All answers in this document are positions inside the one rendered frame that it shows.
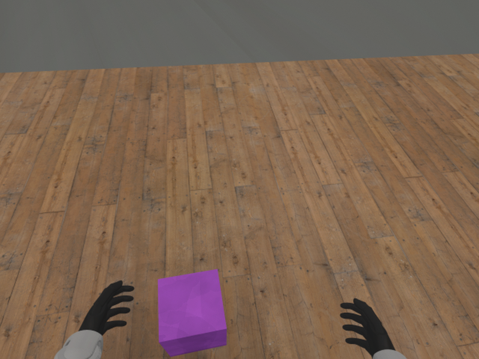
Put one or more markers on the left robot forearm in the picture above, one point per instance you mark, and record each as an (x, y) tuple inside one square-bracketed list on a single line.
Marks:
[(86, 344)]

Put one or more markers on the carton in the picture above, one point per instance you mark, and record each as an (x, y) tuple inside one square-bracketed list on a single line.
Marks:
[(191, 313)]

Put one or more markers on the robot right hand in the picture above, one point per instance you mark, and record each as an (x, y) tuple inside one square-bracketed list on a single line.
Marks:
[(376, 336)]

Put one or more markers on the robot left hand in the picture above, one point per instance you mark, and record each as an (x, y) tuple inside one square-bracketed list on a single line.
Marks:
[(100, 312)]

